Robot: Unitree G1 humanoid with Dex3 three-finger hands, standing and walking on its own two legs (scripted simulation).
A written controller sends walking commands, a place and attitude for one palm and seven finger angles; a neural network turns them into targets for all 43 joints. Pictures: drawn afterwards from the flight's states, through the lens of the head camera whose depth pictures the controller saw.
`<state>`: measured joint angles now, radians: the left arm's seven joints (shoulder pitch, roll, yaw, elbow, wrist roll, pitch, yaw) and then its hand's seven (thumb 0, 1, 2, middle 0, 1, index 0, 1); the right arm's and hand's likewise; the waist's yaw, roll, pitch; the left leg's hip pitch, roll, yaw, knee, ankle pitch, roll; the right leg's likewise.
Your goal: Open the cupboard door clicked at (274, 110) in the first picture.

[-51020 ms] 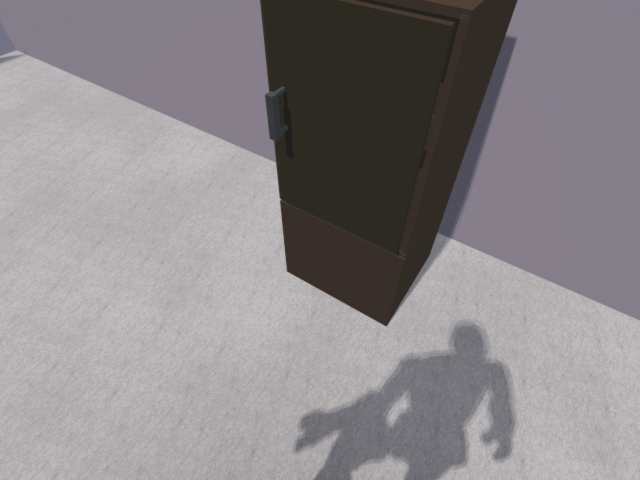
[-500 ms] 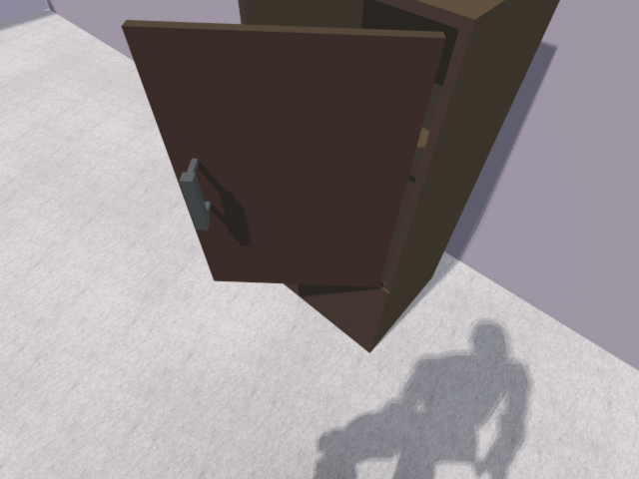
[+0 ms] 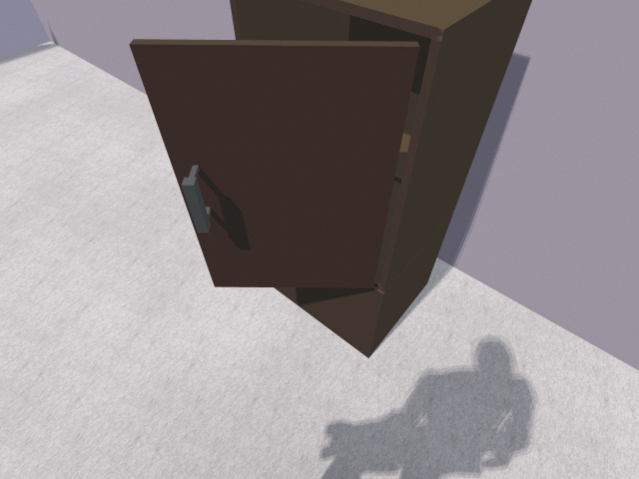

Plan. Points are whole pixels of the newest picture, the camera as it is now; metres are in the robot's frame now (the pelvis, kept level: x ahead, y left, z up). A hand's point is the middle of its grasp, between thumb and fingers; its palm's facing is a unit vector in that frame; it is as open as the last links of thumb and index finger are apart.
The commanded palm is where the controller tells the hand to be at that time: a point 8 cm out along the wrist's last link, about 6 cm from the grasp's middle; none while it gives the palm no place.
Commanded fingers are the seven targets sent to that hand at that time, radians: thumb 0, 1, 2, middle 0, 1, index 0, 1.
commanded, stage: come to a stop and stand still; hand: left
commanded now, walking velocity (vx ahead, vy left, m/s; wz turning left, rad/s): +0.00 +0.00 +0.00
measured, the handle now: (199, 199) +0.58 +0.25 -0.01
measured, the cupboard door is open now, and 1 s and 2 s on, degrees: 40 40 40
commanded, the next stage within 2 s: look again from close up in 0.38 s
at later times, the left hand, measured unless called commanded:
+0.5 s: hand out of the picture -0.01 +0.16 -0.16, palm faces +0.00 -0.98 -0.20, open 7.4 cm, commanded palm none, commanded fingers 0.00 0.90 0.90 -0.20 -0.30 -0.20 -0.30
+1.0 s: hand out of the picture +0.04 +0.16 -0.16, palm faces +0.02 -0.98 -0.21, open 7.3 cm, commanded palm none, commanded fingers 0.00 0.90 0.90 -0.20 -0.30 -0.20 -0.30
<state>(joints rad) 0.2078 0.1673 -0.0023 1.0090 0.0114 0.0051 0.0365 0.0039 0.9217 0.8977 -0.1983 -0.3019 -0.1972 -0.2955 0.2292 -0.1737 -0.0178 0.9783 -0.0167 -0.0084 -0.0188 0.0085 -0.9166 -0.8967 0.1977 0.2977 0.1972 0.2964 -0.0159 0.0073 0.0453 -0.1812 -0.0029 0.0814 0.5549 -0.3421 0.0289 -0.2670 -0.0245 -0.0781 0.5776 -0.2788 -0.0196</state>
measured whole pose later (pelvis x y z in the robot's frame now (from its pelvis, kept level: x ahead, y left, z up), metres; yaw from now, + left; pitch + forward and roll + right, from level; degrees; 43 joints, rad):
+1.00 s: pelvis +0.02 -0.02 +0.01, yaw +1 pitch -1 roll +1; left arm 0.23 0.17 -0.01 1.12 0.01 -0.02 0.02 0.01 0.93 0.90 -0.20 -0.30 -0.20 -0.30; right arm 0.25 -0.16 0.02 1.13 -0.02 -0.03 -0.03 0.01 -0.92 -0.90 0.20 0.30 0.20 0.30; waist 0.00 0.00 0.04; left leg -0.10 0.02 0.06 0.41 -0.29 -0.01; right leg -0.20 0.01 -0.10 0.47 -0.26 -0.05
